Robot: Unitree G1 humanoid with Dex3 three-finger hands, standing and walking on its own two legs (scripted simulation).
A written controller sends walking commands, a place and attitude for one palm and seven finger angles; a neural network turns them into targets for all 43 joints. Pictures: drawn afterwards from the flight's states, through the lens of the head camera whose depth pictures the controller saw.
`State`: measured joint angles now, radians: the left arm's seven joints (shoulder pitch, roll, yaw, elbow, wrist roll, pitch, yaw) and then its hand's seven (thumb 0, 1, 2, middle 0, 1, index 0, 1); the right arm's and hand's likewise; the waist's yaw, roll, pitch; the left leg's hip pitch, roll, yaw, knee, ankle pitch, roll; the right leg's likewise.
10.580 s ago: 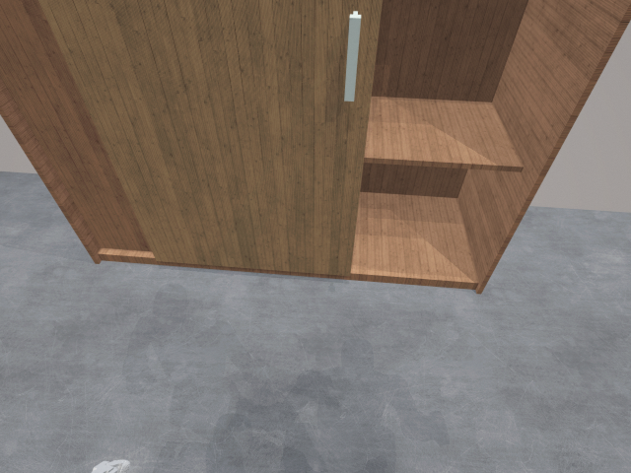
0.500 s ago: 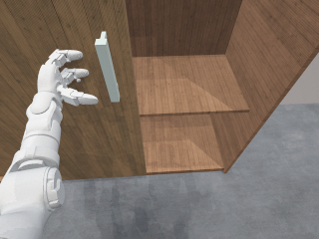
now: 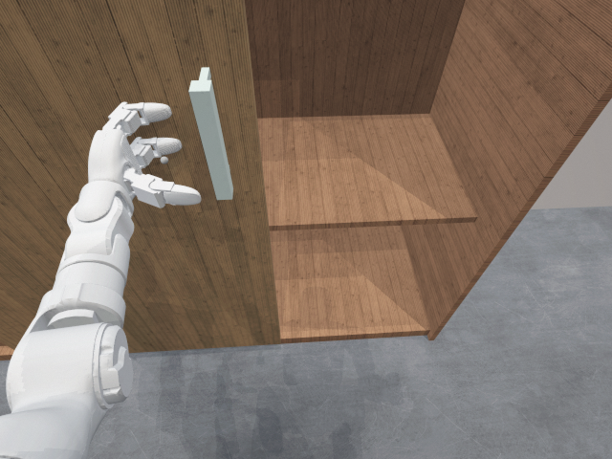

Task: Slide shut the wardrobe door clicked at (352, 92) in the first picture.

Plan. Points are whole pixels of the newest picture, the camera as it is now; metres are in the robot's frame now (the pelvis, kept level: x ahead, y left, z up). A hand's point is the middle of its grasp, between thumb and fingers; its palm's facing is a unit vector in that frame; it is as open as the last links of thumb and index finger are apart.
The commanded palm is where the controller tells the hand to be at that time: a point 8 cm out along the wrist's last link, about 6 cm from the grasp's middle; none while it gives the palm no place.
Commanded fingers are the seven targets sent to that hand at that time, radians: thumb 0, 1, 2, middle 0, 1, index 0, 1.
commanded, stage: move the hooked fingers beside the handle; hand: left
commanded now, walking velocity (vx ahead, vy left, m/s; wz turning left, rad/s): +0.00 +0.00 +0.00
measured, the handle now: (215, 138) +0.51 +0.11 +0.14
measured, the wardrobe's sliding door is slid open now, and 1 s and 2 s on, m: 0.50 0.50 0.50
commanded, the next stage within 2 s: feel for the door with the fingertips in 0.36 s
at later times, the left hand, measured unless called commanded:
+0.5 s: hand (161, 165) +0.45 +0.17 +0.15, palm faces +0.06 -1.00 -0.01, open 14.0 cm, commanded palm +0.43 +0.22 +0.15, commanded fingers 0.00 -0.50 0.30 -0.30 -1.20 -0.30 -1.20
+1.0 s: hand (205, 154) +0.47 +0.12 +0.15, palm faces +0.04 -1.00 -0.03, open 13.9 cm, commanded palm +0.44 +0.18 +0.15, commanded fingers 0.00 -0.50 0.30 -0.30 -1.20 -0.30 -1.20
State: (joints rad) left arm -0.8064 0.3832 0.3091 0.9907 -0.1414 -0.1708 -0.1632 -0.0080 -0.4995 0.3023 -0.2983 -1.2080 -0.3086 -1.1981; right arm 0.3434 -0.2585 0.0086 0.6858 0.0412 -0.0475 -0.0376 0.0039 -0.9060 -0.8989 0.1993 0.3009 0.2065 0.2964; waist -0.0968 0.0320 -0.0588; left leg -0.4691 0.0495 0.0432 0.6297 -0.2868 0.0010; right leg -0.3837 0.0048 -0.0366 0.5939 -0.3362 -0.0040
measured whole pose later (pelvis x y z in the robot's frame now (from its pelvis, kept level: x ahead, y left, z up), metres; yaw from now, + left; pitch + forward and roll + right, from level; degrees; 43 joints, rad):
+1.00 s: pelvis +0.00 -0.01 +0.00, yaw +0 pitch +7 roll +0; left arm -0.84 0.29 0.26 0.98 -0.10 -0.20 -0.04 -0.01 -0.50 0.30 -0.33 -1.23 -0.32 -1.20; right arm 0.35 -0.24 0.01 0.70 0.03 -0.05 -0.02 0.00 -0.91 -0.90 0.20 0.30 0.21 0.30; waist -0.10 0.04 -0.05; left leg -0.46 0.06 0.04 0.62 -0.28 -0.01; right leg -0.39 0.01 -0.03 0.61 -0.34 -0.02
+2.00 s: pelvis +0.00 +0.00 +0.00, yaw +0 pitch +6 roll -1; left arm -0.79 0.23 0.21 0.89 -0.12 -0.15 0.01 -0.01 -0.50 0.30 -0.30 -1.20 -0.31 -1.20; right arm 0.34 -0.23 0.00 0.71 0.03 -0.05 -0.01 0.01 -0.91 -0.90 0.20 0.30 0.21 0.30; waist -0.09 0.04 -0.06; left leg -0.45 0.04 0.05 0.62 -0.28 0.00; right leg -0.37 0.00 -0.03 0.59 -0.33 0.00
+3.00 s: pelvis +0.00 -0.01 +0.00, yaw +0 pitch +6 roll +0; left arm -0.78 0.19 0.18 0.87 -0.11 -0.17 0.06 -0.01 -0.50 0.30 -0.30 -1.20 -0.29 -1.20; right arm 0.35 -0.24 -0.02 0.71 0.02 -0.05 0.00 0.00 -0.91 -0.90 0.20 0.30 0.20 0.30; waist -0.09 0.04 -0.06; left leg -0.44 0.05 0.04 0.60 -0.28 -0.01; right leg -0.36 0.01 -0.03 0.59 -0.34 -0.02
